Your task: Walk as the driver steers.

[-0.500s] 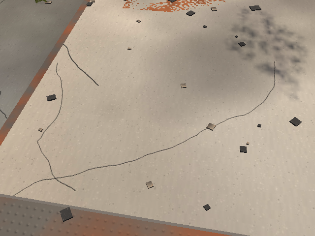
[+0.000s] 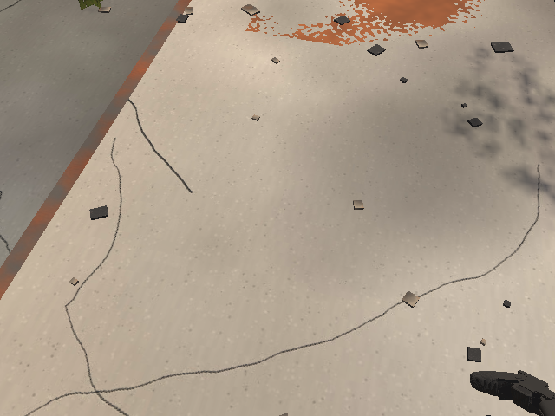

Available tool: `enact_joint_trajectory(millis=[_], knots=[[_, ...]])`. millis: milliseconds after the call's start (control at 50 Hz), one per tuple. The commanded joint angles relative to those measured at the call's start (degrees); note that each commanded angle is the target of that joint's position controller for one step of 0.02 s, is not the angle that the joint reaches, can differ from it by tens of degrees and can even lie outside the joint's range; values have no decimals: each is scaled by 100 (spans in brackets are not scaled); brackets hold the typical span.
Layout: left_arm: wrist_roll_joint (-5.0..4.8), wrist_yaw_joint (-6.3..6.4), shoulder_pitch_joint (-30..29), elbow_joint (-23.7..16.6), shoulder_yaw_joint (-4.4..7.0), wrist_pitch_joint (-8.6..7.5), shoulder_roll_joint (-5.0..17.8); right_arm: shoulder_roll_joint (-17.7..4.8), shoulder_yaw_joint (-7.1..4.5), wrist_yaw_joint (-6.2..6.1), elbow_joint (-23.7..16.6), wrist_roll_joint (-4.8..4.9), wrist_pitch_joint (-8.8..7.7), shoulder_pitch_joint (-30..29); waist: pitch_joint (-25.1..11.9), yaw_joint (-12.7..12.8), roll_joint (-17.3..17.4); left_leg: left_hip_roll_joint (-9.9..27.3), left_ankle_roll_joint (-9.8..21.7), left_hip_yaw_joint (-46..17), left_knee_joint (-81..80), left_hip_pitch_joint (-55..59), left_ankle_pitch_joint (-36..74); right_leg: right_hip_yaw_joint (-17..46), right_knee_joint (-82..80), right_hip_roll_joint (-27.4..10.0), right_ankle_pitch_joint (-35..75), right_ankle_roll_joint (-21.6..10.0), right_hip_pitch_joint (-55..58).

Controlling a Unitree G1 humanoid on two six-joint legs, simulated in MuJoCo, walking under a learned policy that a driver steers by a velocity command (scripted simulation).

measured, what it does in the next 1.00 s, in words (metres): walks ahead, turning right: right foot, then left foot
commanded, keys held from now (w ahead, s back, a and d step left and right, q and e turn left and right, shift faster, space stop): w+e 0.08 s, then e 0.46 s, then no key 0.46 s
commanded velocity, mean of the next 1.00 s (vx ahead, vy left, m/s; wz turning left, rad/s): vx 0.16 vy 0.00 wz -0.37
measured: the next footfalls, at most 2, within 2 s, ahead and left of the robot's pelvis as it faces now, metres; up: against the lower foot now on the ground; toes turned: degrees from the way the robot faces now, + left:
right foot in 0.42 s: +0.31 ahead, -0.15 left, +0.00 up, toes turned -17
left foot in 0.84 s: +0.34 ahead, +0.09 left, +0.00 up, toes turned -23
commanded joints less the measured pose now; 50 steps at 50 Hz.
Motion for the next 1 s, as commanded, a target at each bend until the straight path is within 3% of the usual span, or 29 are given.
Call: enact_joint_trajectory(millis=[20, 40, 60, 80, 140, 200, 240, 320, 380, 400, 420, 440, 460, 480, 500, 520, 540, 560, 600, 660, 760, 820, 840, 860, 880, 900, 920, 960, 1000], knots=[[-122, -5, -390, -656, 150, -195, 777, -872, -315, -89, 153, 41, 48, 1743, -1052, -958, 857, 2061, 1084, -2761, -1451, 3620, -840, 277, 2354, -428, 208, -56, -3378], [-59, 11, -576, -687, 161, -147, 695, -700, -253, -65, 173, 31, 31, 1357, -597, -763, 613, 1808, 973, -2216, -1718, 2836, -581, 203, 2075, -596, 594, -23, -3176], [-12, 28, -544, -667, 201, -65, 638, -548, -213, -45, 183, 6, -15, 1088, -346, -567, 709, 1604, 881, -1753, -1956, 2294, -291, 239, 1821, -748, 888, 0, -2899], [-24, 24, -388, -626, 191, 20, 504, -538, -222, -33, 221, -22, -54, 930, -238, -418, 792, 1512, 850, -1423, -2165, 1906, -86, 238, 1743, -806, 1083, 34, -2592], [21, 76, -381, -701, 210, 184, 319, -671, -284, -65, 342, -89, -150, 672, -9, -176, 571, 1469, 898, -444, -2171, 1478, 2450, 196, 1473, -704, 1425, 223, -2477], [85, 15, -690, -893, 174, 182, 178, -823, -331, -200, 437, -72, -67, 599, -41, -199, 560, 1254, 775, 373, -2062, 1492, 3084, -87, 328, -638, 2377, 281, -2319], [104, -95, -1141, -1060, 126, 163, 63, -919, -350, -287, 502, -37, 20, 689, -70, -400, 518, 1189, 717, 663, -1965, 1586, 3053, -326, -505, -548, 2999, 233, -2050], [117, -278, -1499, -1407, 208, 212, 259, -1145, -428, -345, 616, 118, 205, 819, -206, -493, 539, 1530, 642, 649, -1475, 2329, 3043, -437, -1212, -462, 2668, 30, -2003], [145, -327, -1076, -1464, 356, 235, 530, -1241, -488, -393, 578, 258, 339, 635, -406, -200, 579, 1513, 408, 718, -332, 2518, 3717, -739, -1688, -113, 2038, -288, -1405], [154, -279, -517, -1324, 479, 207, 755, -1124, -455, -394, 579, 259, 371, 680, -693, 52, 322, 1188, 189, 874, 652, 2349, 3519, -818, -2214, 154, 2592, -475, -586], [166, -132, -163, -1349, 645, 206, 1328, -962, -383, -361, 533, 67, 348, 1003, -1085, 122, -637, 730, -245, 973, 2217, 1283, 1708, 315, -2307, -577, 5266, -855, 684], [262, -52, -411, -1547, 661, 208, 1807, -444, -194, -281, 347, -205, 311, 1538, -1670, -466, -1722, -361, -679, 512, 4293, -767, -3259, 2745, -2120, -2050, 7136, -2162, 2220], [242, -102, -371, -1692, 562, 200, 1416, -838, -234, -193, 425, -48, 279, 1319, -2559, -51, -935, -301, -587, -737, 4835, -932, -3186, 3179, -2544, -2154, 5985, -2386, 2284], [198, -121, -744, -1768, 491, 181, 1172, -981, -273, -176, 313, 128, 308, 894, -1984, -80, -546, -107, -484, -788, 4776, -1221, -2679, 2599, -2695, -1916, 5074, -2104, 1808], [78, -96, -1002, -1759, 438, 210, 950, -923, -268, -228, 319, 79, 354, 718, -1432, -212, -92, 93, -468, -740, 4353, -1301, -2243, 2154, -2817, -1604, 4197, -1737, 1186], [33, -51, -1227, -1793, 385, 265, 801, -939, -286, -298, 332, 2, 421, 609, -1067, -322, -15, 222, -482, -734, 3908, -1161, -1954, 1910, -2966, -1403, 3613, -1519, 539], [85, -14, -1379, -1845, 369, 307, 784, -964, -309, -321, 316, -10, 490, 636, -915, -480, -175, 229, -480, -711, 3591, -777, -1748, 1745, -3111, -1203, 3314, -1414, -35], [167, 7, -1491, -1896, 371, 327, 798, -910, -303, -327, 356, -10, 535, 748, -900, -564, -318, 155, -505, -609, 3378, -518, -1597, 1602, -3170, -1106, 3336, -1370, -317], [219, 61, -1461, -1894, 380, 321, 824, -755, -259, -357, 448, -1, 569, 887, -1009, -565, -430, 103, -597, -529, 2846, -262, -1491, 1386, -3148, -1034, 3607, -1375, -447], [197, 137, -1414, -1843, 375, 349, 832, -647, -205, -390, 454, 6, 613, 774, -1121, -451, -520, 149, -674, -548, 2210, -5, -1193, 1318, -3147, -986, 2929, -1305, -513], [244, 106, -1454, -1771, 289, 420, 710, -679, -210, -340, 394, 31, 601, 591, -809, -271, -752, 150, -596, -465, 1271, 404, -1160, 1585, -3207, -977, 1373, -1184, -709], [196, 88, -1484, -1677, 174, 458, 500, -528, -185, -237, 503, 7, 508, 894, -693, -477, -673, 41, -362, -247, -263, 1255, -469, 1553, -2917, -814, 1092, -891, -847], [202, 85, -1242, -1574, 129, 440, 371, -604, -185, -204, 506, -77, 480, 939, -648, -451, -494, 225, -225, -420, -679, 1618, -101, 1403, -2757, -611, 887, -601, -1010], [275, 78, -1028, -1550, 87, 403, 226, -978, -237, -212, 437, -192, 461, 973, -612, -253, 271, 1042, 83, -1253, -964, 1833, 406, 965, -2042, -151, 478, -263, -1325], [232, 57, -1019, -1646, 114, 361, 216, -1065, -256, -207, 523, -208, 468, 696, -394, 34, 1379, 1459, 596, -1828, -1282, 1038, 12, 181, -1870, 279, 470, -23, -1098], [286, 69, -1253, -1620, 147, 340, 408, -734, -164, -196, 363, -197, 434, 329, -256, -72, 1244, 1373, 615, -1841, -1473, 613, -543, 201, -1840, 101, 836, 83, -640], [281, 66, -1466, -1618, 178, 348, 427, -636, -143, -205, 377, -159, 405, 323, -244, -143, 1105, 1085, 371, -1562, -1395, 641, -929, 179, -1953, 108, 1237, 81, -467], [321, 75, -1534, -1571, 161, 428, 303, -744, -156, -216, 462, -90, 349, 519, -188, -255, 1023, 843, 118, -1277, -1344, 600, -1267, 266, -2105, 40, 1631, 70, -194], [274, 55, -1435, -1498, 147, 439, 237, -646, -113, -247, 526, -92, 347, 696, -81, -267, 853, 666, 11, -1053, -1278, 542, -1444, 341, -2205, -30, 1678, -9, -99]])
